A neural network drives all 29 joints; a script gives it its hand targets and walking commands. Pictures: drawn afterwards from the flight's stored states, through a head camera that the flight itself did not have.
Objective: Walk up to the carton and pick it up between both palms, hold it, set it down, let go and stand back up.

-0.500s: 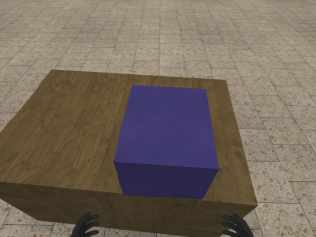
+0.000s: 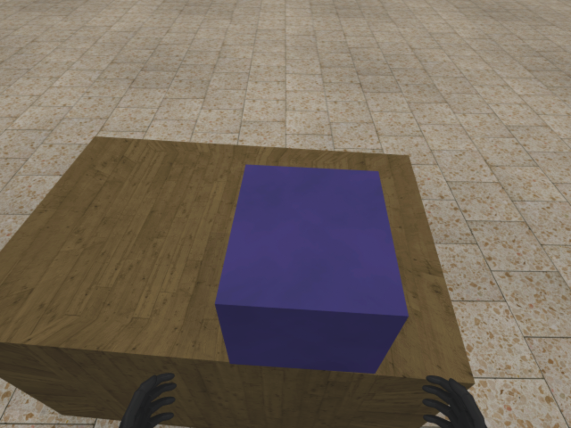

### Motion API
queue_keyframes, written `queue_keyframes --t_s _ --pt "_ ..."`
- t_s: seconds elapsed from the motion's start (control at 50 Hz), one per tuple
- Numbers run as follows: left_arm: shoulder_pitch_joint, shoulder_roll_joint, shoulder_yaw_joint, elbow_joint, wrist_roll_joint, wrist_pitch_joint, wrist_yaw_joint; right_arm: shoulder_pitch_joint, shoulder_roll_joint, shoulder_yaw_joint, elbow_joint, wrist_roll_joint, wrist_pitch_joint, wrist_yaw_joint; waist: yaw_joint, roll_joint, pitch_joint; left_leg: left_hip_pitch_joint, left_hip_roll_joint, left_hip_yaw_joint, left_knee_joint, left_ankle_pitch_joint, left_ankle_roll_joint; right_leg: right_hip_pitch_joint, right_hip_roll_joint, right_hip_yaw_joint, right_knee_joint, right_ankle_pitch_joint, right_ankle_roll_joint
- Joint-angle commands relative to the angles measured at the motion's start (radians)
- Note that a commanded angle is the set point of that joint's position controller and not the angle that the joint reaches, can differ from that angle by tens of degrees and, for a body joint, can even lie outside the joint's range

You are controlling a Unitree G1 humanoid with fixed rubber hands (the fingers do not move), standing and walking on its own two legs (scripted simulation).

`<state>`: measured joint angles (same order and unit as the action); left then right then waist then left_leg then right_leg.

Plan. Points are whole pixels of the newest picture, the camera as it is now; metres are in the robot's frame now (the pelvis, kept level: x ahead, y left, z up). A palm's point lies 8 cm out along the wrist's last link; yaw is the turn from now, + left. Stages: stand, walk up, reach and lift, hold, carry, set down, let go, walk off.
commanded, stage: reach and lift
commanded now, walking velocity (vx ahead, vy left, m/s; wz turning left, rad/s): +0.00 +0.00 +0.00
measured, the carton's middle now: (307, 263) +0.44 -0.03 -0.08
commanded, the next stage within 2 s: none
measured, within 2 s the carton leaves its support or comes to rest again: neither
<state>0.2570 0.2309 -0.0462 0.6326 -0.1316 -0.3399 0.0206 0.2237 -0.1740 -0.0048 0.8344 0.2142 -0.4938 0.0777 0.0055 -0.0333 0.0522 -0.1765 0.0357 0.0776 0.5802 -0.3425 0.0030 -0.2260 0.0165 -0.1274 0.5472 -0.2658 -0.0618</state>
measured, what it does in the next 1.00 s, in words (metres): stands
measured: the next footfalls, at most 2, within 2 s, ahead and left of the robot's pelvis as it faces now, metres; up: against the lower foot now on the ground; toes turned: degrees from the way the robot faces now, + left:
none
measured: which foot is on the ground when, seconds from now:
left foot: down 0.00-1.00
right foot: down 0.00-1.00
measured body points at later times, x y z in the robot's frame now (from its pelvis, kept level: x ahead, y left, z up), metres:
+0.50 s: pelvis -0.01 +0.01 -0.01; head -0.02 +0.02 +0.44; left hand +0.20 +0.24 -0.06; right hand +0.19 -0.23 -0.06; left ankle -0.01 +0.11 -0.73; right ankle +0.03 -0.08 -0.73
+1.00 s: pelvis -0.01 +0.01 +0.00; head +0.00 +0.01 +0.45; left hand +0.29 +0.24 -0.01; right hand +0.27 -0.24 -0.02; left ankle -0.01 +0.11 -0.73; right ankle +0.03 -0.08 -0.73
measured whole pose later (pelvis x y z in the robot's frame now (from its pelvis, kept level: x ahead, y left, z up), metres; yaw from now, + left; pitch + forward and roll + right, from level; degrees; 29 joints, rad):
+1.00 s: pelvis -0.01 +0.01 +0.00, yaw +0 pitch +2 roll +0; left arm -0.17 0.28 -0.07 0.81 -0.26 -0.33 0.03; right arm -0.16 -0.28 0.05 0.89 0.38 -0.37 0.06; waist -0.02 -0.02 -0.04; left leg -0.31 0.02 0.08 0.59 -0.32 0.02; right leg -0.36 0.00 -0.12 0.57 -0.25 -0.05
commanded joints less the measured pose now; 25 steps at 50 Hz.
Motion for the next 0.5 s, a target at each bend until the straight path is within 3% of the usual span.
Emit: queue_keyframes --t_s 0.0,0.18,0.28,0.32,0.48 --pt "-0.077 0.098 0.03 -0.132 -0.014 -0.082 0.01 -0.062 -0.137 -0.043 -0.115 0.014 -0.065 0.007 -0.002 0.042 -0.063 -0.128 -0.025 -0.076 -0.098 0.212 -0.034 0.103 -0.026 0.164 -0.089 0.128 0.021" --pt "-0.179 0.106 -0.002 -0.094 -0.047 -0.153 0.037 -0.15 -0.148 -0.075 -0.114 0.016 -0.097 0.019 -0.01 0.054 -0.054 -0.23 -0.016 -0.081 -0.104 0.044 -0.034 0.102 -0.026 0.158 -0.044 -0.001 0.019" --pt "-0.248 0.118 -0.01 -0.061 -0.07 -0.198 0.049 -0.22 -0.153 -0.067 -0.1 0.041 -0.114 0.022 -0.003 0.056 -0.075 -0.261 -0.019 -0.084 -0.088 0.043 -0.036 0.099 -0.029 0.161 -0.013 0.022 0.021" --pt "-0.233 0.116 -0.01 -0.014 -0.066 -0.206 0.042 -0.218 -0.149 -0.06 -0.065 0.042 -0.116 0.018 -0.009 0.031 -0.068 -0.271 -0.024 -0.08 -0.078 0.042 -0.032 0.099 -0.031 0.163 -0.007 0.034 0.025" --pt "-0.387 0.143 -0.005 -0.001 -0.104 -0.191 0.043 -0.355 -0.187 -0.049 -0.064 0.073 -0.09 0.006 -0.017 0.03 -0.15 -0.297 -0.03 -0.078 -0.072 0.04 -0.029 0.101 -0.03 0.162 0.007 0.033 0.031"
